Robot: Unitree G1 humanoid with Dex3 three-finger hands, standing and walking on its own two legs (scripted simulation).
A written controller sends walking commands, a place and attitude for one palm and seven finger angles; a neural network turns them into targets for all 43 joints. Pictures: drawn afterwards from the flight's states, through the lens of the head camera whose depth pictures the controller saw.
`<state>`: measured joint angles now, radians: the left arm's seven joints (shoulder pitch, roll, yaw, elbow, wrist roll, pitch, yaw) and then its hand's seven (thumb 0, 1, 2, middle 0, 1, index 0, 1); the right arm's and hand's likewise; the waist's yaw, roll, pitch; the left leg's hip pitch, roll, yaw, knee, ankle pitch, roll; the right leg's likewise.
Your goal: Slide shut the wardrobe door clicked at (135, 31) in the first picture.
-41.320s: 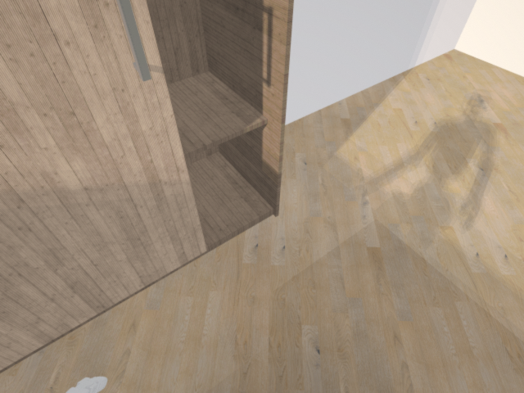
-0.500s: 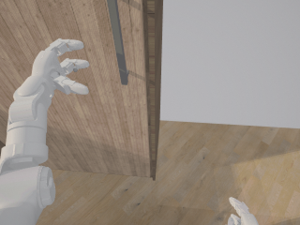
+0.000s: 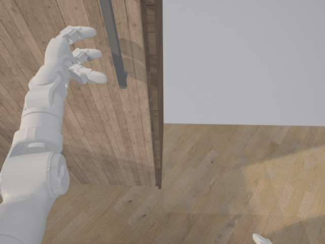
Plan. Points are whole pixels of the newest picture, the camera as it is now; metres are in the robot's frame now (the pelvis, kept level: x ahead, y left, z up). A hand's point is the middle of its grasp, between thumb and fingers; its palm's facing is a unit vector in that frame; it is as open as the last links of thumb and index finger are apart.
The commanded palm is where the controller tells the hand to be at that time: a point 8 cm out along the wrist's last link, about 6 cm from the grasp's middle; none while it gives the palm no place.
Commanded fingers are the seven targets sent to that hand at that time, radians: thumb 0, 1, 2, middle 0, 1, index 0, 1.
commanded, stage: move the hooked fingers beside the handle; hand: left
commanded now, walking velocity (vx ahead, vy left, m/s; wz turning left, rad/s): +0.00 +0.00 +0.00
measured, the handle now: (116, 41) +0.53 +0.11 +0.24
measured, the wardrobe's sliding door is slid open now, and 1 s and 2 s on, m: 0.01 0.01 0.01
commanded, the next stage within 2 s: feel for the door with the fingertips in 0.74 s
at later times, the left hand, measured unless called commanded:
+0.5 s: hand (80, 61) +0.45 +0.18 +0.23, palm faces -0.03 -1.00 +0.00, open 14.0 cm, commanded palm +0.44 +0.24 +0.23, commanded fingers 0.00 -0.50 0.30 -0.30 -1.20 -0.30 -1.20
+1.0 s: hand (85, 61) +0.47 +0.18 +0.22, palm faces -0.03 -1.00 +0.01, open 14.0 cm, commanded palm +0.44 +0.23 +0.23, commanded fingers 0.00 -0.50 0.30 -0.30 -1.20 -0.30 -1.20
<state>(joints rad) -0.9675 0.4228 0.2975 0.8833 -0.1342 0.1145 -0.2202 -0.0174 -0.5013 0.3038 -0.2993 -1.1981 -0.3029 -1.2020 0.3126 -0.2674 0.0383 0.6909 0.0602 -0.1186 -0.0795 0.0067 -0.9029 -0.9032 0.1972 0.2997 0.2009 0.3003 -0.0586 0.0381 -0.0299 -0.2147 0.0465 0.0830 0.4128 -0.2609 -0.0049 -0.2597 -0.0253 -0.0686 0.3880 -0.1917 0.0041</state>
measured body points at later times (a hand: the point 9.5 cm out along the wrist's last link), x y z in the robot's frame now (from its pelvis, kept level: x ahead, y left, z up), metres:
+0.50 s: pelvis +0.00 +0.00 +0.00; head +0.01 +0.00 +0.45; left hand +0.45 +0.24 +0.23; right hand +0.11 -0.26 -0.10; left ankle -0.03 +0.12 -0.74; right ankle +0.00 -0.12 -0.74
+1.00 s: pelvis +0.00 +0.00 +0.00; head +0.03 +0.00 +0.45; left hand +0.46 +0.23 +0.23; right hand +0.07 -0.26 -0.11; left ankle -0.03 +0.12 -0.74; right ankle +0.00 -0.12 -0.74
